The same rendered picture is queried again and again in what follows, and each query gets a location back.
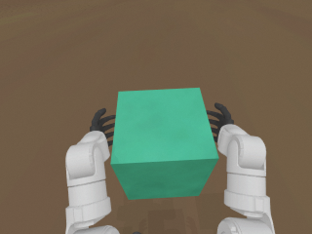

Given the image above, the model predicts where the right robot forearm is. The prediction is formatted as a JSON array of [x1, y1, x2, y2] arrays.
[[217, 124, 275, 234]]

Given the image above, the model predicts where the robot right hand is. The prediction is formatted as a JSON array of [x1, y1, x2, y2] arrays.
[[206, 102, 234, 142]]

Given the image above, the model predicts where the right robot upper arm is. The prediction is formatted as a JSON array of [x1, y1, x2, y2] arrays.
[[216, 217, 273, 234]]

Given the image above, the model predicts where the carton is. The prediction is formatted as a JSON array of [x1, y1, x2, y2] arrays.
[[110, 88, 219, 200]]

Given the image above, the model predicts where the left robot forearm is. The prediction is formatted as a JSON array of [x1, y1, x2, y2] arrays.
[[65, 131, 112, 234]]

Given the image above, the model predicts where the robot left hand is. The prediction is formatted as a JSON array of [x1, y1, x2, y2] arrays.
[[90, 108, 116, 146]]

